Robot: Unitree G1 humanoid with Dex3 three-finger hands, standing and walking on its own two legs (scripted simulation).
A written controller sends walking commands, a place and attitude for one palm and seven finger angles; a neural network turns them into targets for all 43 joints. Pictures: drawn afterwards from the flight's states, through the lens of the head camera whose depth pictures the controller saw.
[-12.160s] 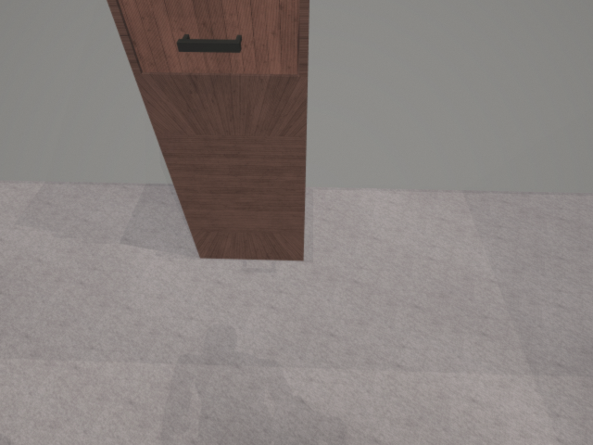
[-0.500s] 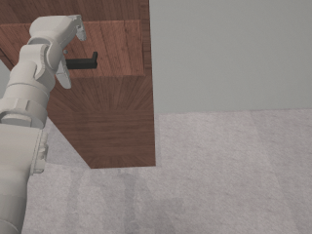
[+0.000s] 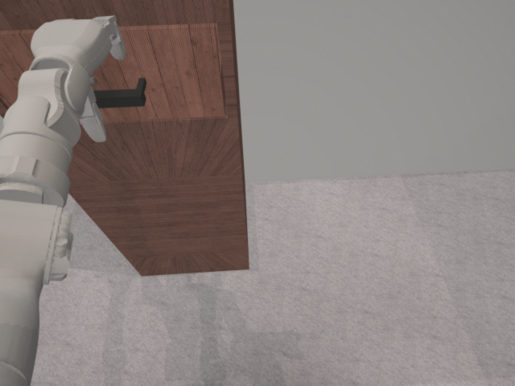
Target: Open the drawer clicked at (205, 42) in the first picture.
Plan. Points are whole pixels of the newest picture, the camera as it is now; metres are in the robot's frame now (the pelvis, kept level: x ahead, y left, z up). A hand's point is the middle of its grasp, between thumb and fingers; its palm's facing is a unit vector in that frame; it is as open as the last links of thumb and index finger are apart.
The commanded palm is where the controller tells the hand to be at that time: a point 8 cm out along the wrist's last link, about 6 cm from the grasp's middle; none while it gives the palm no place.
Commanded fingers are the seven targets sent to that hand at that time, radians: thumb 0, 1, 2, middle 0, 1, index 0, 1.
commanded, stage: lower the fingers behind the handle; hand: left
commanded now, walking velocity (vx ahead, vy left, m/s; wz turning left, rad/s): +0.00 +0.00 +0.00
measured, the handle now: (103, 92) +0.57 +0.23 +0.14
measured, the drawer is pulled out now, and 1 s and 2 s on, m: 0.00 0.00 0.00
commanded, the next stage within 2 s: close the thumb around the handle in 1.06 s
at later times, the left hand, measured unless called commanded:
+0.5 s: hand (106, 109) +0.52 +0.22 +0.14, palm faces +0.05 -0.03 -1.00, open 13.4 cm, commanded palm +0.50 +0.23 +0.18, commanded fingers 0.00 -0.50 0.30 -0.30 -1.20 -0.30 -1.20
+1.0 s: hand (100, 121) +0.52 +0.23 +0.12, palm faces +0.01 -0.01 -1.00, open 13.8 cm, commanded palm +0.50 +0.23 +0.18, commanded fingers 0.00 -0.50 0.30 -0.30 -1.20 -0.30 -1.20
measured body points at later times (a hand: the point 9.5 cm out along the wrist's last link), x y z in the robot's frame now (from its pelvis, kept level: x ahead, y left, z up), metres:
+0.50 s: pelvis +0.01 +0.01 +0.00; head +0.08 +0.00 +0.44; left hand +0.52 +0.22 +0.19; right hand +0.05 -0.26 -0.14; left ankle -0.02 +0.11 -0.73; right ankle +0.03 -0.11 -0.73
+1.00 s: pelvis +0.01 +0.01 +0.00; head +0.09 +0.00 +0.44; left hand +0.51 +0.23 +0.17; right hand +0.03 -0.27 -0.13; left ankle -0.02 +0.11 -0.73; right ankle +0.03 -0.11 -0.73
